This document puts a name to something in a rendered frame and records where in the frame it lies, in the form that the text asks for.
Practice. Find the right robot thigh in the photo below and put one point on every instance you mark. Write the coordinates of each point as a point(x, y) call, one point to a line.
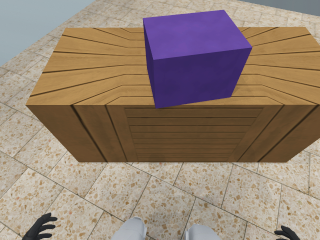
point(200, 232)

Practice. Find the robot thigh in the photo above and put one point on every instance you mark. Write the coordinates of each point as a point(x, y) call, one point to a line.
point(200, 232)
point(132, 229)

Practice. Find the pedestal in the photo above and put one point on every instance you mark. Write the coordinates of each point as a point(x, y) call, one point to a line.
point(94, 95)

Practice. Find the robot right hand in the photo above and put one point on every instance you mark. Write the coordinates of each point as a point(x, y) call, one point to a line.
point(287, 232)

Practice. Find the robot left hand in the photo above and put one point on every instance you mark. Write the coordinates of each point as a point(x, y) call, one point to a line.
point(33, 232)

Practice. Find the left robot thigh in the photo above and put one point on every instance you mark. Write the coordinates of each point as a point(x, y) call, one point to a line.
point(132, 229)

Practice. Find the carton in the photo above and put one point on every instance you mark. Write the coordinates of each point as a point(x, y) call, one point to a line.
point(193, 57)

